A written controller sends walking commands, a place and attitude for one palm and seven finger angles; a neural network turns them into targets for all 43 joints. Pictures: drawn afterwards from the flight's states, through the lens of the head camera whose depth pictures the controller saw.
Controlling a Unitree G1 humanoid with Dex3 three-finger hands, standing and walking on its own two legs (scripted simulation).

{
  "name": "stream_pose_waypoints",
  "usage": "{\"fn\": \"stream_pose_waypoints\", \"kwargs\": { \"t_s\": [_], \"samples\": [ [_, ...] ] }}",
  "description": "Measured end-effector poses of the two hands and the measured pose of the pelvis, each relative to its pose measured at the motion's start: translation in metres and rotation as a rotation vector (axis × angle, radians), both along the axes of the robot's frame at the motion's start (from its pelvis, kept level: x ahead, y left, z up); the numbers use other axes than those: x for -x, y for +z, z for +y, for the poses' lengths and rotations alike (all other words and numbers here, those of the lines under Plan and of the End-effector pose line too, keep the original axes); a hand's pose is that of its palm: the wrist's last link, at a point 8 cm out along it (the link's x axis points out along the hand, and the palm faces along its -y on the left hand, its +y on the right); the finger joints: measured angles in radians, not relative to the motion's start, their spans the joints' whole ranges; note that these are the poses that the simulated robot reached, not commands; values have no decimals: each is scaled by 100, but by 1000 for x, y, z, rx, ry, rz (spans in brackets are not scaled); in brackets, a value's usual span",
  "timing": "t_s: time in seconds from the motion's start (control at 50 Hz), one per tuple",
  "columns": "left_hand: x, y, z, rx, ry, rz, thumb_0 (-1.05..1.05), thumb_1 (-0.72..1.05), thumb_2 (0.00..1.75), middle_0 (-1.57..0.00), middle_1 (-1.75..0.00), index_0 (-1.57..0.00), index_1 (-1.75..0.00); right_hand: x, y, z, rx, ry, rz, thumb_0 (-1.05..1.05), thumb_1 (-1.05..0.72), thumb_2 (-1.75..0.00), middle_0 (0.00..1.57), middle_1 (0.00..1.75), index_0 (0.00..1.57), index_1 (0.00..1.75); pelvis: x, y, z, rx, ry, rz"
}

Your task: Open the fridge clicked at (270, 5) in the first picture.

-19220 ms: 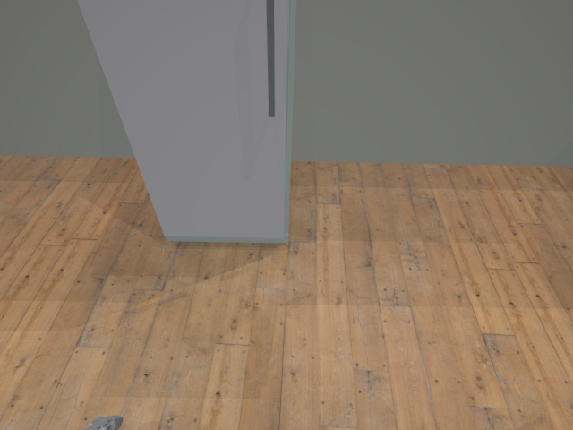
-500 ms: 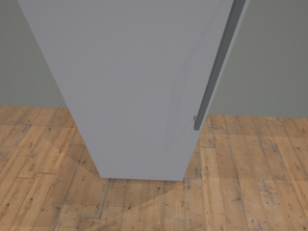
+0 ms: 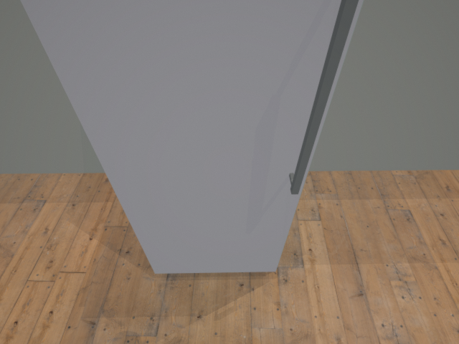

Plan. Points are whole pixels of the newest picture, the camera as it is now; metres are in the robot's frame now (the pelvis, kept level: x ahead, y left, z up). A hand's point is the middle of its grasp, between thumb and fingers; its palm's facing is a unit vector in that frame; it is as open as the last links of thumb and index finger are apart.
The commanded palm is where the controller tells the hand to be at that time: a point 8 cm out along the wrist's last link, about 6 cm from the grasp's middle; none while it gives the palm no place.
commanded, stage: look again from close up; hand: right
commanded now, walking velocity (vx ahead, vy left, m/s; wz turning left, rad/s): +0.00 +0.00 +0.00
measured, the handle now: (313, 110) +0.50 -0.13 +0.16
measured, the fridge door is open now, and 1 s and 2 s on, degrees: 0 0 0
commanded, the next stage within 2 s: raise the hand to about handle height in 0.82 s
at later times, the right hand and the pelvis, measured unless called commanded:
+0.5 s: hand out of the picture +0.04 -0.22 -0.17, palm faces -0.02 +0.97 -0.23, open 7.4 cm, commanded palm none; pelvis +0.00 -0.04 +0.00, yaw +2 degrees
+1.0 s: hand out of the picture +0.07 -0.22 -0.15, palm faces +0.13 +0.96 -0.23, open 7.3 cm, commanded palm +0.12 -0.26 -0.06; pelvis +0.01 -0.04 -0.01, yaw +2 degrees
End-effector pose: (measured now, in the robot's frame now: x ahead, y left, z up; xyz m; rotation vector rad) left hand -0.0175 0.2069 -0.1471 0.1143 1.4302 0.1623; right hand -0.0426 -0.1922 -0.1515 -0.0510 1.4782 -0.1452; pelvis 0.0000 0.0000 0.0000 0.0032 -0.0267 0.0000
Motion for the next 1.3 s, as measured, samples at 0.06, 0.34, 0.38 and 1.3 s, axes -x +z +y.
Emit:
{"fn": "stream_pose_waypoints", "kwargs": {
  "t_s": [0.06, 0.34, 0.38, 1.3],
  "samples": [
    [-2, -1, 1, -4, -4, -3, 1, 91, 90, -20, -30, -20, -30, 0, 0, -5, 19, 13, -8, 0, -91, -90, 20, 30, 20, 30, 2, -1, -3, -11, 9, 9],
    [-3, -10, -32, 18, 9, -89, 2, 93, 90, -20, -30, -20, -30, -57, 9, -70, 109, 99, -153, 0, -91, -90, 20, 30, 20, 30, 1, -6, -38, 4, 30, 2],
    [0, -10, -36, 25, 8, -82, 2, 93, 90, -20, -30, -20, -30, -64, 10, -75, 115, 108, -168, 0, -91, -90, 20, 30, 20, 30, 1, -5, -40, 8, 32, 2],
    [-201, 83, 35, -171, -178, -966, 1, 91, 90, -20, -30, -20, -30, -208, 138, -51, -103, 205, -1403, 0, -67, -79, 21, 46, 21, 46, 15, -43, -11, 20, 10, 133]
  ]
}}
